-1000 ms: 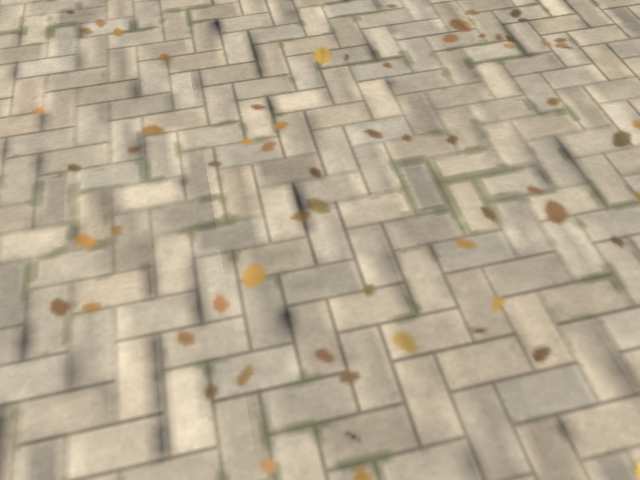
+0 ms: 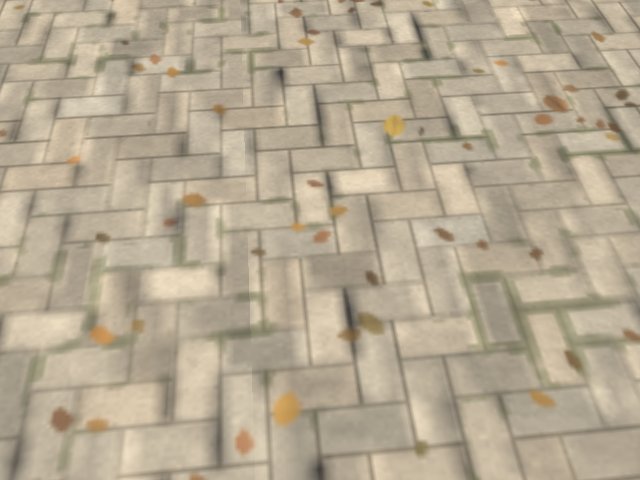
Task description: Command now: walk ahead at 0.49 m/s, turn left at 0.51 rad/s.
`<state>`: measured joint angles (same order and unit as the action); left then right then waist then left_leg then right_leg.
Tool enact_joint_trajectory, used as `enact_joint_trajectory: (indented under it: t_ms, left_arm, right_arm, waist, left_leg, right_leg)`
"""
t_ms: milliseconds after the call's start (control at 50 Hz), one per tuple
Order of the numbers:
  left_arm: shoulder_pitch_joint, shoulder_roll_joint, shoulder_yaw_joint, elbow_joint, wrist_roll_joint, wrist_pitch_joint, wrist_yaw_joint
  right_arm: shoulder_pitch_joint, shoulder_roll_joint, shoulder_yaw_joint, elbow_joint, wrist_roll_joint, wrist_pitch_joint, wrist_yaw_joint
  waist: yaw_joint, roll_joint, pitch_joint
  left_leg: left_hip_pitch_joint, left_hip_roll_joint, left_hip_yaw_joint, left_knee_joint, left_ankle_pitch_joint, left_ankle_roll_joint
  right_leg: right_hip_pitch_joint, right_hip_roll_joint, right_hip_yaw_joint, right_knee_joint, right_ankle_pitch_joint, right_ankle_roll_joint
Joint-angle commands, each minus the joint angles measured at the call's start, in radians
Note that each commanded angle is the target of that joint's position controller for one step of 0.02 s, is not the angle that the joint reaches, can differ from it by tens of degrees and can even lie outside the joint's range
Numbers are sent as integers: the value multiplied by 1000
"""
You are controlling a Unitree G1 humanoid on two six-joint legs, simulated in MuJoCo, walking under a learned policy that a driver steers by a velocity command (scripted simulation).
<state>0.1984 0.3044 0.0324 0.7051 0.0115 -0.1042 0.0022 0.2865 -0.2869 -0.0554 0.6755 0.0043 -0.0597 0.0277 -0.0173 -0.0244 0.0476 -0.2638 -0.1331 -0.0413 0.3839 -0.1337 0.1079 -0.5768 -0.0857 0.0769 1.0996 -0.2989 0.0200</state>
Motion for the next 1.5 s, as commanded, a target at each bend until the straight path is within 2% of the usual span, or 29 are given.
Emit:
enact_joint_trajectory:
  t_ms: [20,100,160,260,280,300,320,340,360,400,560,700,760,780,800,820,840,880,920,1020,1200,1260,1300,1320,1340,1360,1380,1420,1500]
  left_arm:
    - [31,79,24,-59,14,10,11]
    - [-142,43,10,-97,6,-4,1]
    - [-210,66,17,-117,-13,-15,-11]
    - [-76,132,59,-94,-21,-32,-14]
    - [50,174,75,-84,-3,-37,-5]
    - [174,260,97,-54,17,-26,-1]
    - [212,211,91,-30,-7,-17,-14]
    - [172,138,71,-37,-13,-14,-15]
    - [124,110,61,-41,-7,-6,-15]
    - [68,71,44,-30,2,-2,-14]
    - [98,133,58,39,-24,-3,-13]
    - [190,174,64,107,-43,28,-10]
    - [179,168,58,114,-41,42,-2]
    - [175,115,34,87,-19,38,-1]
    - [283,-1,-3,64,-17,21,-5]
    - [232,101,22,81,-40,8,-7]
    - [152,146,38,54,-62,2,-10]
    - [93,124,40,47,-41,11,-6]
    - [132,87,40,63,-41,37,-6]
    - [66,45,38,37,-35,62,-5]
    - [-198,16,19,-87,-33,54,-60]
    - [-169,50,37,-114,-33,60,-73]
    - [42,120,80,-75,-35,66,-64]
    - [211,191,114,-35,-36,75,-45]
    - [211,307,133,-35,-44,73,-31]
    - [244,241,111,-64,-36,59,-32]
    - [210,183,95,-56,-25,47,-34]
    - [80,125,77,-72,-30,41,-32]
    - [27,117,71,-93,-20,35,-15]
  right_arm:
    - [-46,-150,-42,-72,5,-22,-19]
    - [14,-170,-49,-42,16,-6,-36]
    - [65,-177,-52,-19,26,4,-40]
    - [56,-135,-43,-20,20,22,-41]
    - [55,-75,-21,-34,11,18,-36]
    - [174,-11,1,-53,28,9,-37]
    - [193,-74,-4,-50,37,4,-41]
    - [120,-142,-23,-40,36,6,-42]
    - [48,-146,-25,-51,24,10,-43]
    - [-15,-118,-25,-70,10,7,-35]
    - [-156,-29,11,-94,2,-7,-12]
    - [-304,-61,3,-141,18,-21,12]
    - [-80,-134,-38,-76,6,-20,2]
    - [97,-203,-60,-48,-7,-17,-11]
    - [146,-285,-75,-36,-13,-9,-12]
    - [158,-188,-53,-34,-5,-9,-11]
    - [101,-154,-38,-30,-2,-14,-11]
    - [-12,-96,-22,-28,-9,-23,-6]
    - [-58,-73,-20,-17,-18,-41,-3]
    - [-50,-98,-35,40,-23,-63,-16]
    - [53,-160,-53,121,5,-20,-37]
    - [38,-197,-63,120,12,5,-48]
    - [13,-214,-65,111,17,21,-58]
    - [12,-196,-55,97,9,16,-64]
    - [118,-35,-4,44,-32,-12,-43]
    - [40,-91,-5,32,-2,-55,-27]
    - [-76,-148,-22,-2,39,-78,-18]
    - [-101,-136,-19,0,8,-89,-28]
    - [-60,-113,-24,6,-21,-46,-29]
  waist:
    - [37,66,-36]
    - [-33,80,-27]
    - [-56,96,-36]
    - [37,148,-94]
    - [96,86,-209]
    - [78,-176,-363]
    - [84,-261,-352]
    - [103,-145,-214]
    - [96,-75,-130]
    - [58,-69,-38]
    - [66,-54,-15]
    - [90,-64,13]
    - [-42,-39,-128]
    - [-115,52,-269]
    - [-67,322,-389]
    - [-109,222,-364]
    - [-96,178,-221]
    - [-37,117,-99]
    - [13,137,-73]
    - [22,81,-13]
    - [-66,51,62]
    - [-18,99,-1]
    - [108,108,-127]
    - [189,46,-215]
    - [72,-232,-294]
    - [133,-130,-450]
    - [155,-72,-305]
    - [64,31,-135]
    - [-6,1,-84]
  left_leg:
    - [-30,261,-271,-200,139,196]
    - [-70,200,-220,-165,53,126]
    - [-8,226,-289,-113,-14,112]
    - [82,222,-386,94,17,50]
    - [1,168,-322,315,-29,14]
    - [-320,28,-155,646,-309,-65]
    - [-492,70,-139,828,-458,-85]
    - [-539,110,-155,896,-368,-91]
    - [-526,139,-116,897,-296,-96]
    - [-473,187,-101,804,-209,-96]
    - [-375,224,-5,384,44,-113]
    - [-274,180,27,159,67,-71]
    - [89,127,76,83,54,-8]
    - [389,297,-107,113,72,54]
    - [672,534,-549,16,-116,199]
    - [621,532,-632,-59,-251,189]
    - [506,502,-485,-79,-217,149]
    - [291,422,-290,-138,-68,113]
    - [172,387,-179,-203,27,100]
    - [146,378,9,-260,209,96]
    - [343,412,187,-216,315,46]
    - [403,418,230,-55,729,14]
    - [336,384,263,251,897,-22]
    - [123,344,264,525,676,-63]
    - [-364,146,213,900,-325,-134]
    - [-493,88,-35,1041,-470,-128]
    - [-572,147,-66,1020,-373,-103]
    - [-487,222,-50,836,-239,-97]
    - [-340,241,-28,672,-155,-153]
  right_leg:
    - [-38,-19,-6,-119,115,45]
    - [60,44,-18,-439,380,56]
    - [101,73,4,-539,392,52]
    - [322,76,3,-670,222,-30]
    - [548,-48,104,-654,188,-93]
    - [908,-275,491,-695,1,-250]
    - [924,-340,741,-786,-239,-288]
    - [810,-294,630,-814,-286,-248]
    - [698,-247,489,-818,-180,-219]
    - [528,-170,318,-864,20,-209]
    - [452,-121,73,-956,293,-232]
    - [553,-173,45,-902,345,-190]
    - [520,-107,-38,-615,656,-135]
    - [322,-55,-70,-324,446,-95]
    - [-54,114,-86,23,-199,-32]
    - [-160,85,47,151,-277,-37]
    - [-213,44,44,168,-192,-48]
    - [-156,-21,20,82,-47,-37]
    - [-55,-45,28,47,26,-25]
    - [-122,-36,58,-99,213,0]
    - [-147,-4,-82,-460,311,-60]
    - [-27,71,-165,-474,162,-111]
    - [271,150,-196,-520,141,-169]
    - [577,106,-75,-564,176,-218]
    - [954,-171,466,-601,94,-404]
    - [1035,-261,779,-769,-41,-475]
    - [945,-227,626,-802,14,-408]
    - [648,-139,399,-813,206,-339]
    - [399,-74,259,-876,415,-334]
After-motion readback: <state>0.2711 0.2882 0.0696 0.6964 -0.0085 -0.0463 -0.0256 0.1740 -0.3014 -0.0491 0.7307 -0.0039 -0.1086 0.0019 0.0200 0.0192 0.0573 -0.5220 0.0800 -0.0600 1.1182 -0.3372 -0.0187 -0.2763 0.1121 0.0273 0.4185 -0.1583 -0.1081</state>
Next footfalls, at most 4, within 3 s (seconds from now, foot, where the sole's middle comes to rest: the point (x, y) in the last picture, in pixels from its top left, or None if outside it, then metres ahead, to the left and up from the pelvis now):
0.28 right None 0.34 -0.14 -0.78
0.78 left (242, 450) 0.53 0.18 -0.78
1.32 right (327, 312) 0.86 -0.01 -0.78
1.80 left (259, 217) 1.16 0.17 -0.78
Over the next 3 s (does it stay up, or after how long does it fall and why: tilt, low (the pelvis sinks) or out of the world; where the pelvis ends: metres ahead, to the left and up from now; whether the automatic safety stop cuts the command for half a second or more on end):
stays up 1.58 0.07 0.00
